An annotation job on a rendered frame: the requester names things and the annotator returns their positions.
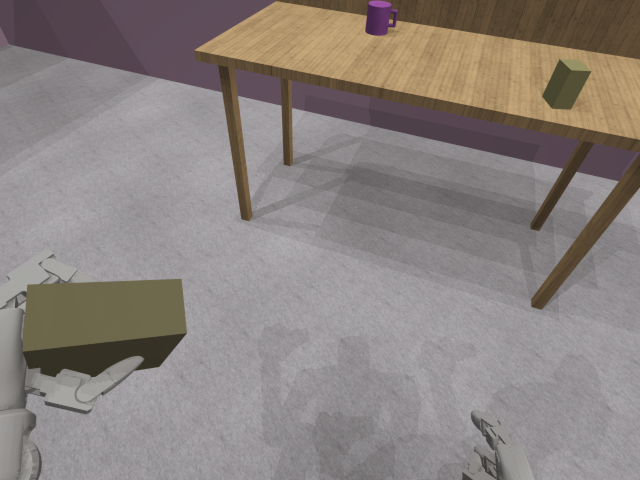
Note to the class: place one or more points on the robot right hand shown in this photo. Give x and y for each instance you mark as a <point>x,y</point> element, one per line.
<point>510,461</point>

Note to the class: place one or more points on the sponge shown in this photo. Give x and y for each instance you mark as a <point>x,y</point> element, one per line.
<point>88,327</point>

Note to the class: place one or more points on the left robot forearm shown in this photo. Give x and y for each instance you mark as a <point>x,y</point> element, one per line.
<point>20,458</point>

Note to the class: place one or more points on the robot left hand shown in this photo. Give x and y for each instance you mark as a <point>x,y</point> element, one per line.
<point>69,390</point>

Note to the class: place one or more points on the table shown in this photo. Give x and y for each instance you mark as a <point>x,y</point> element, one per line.
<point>486,59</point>

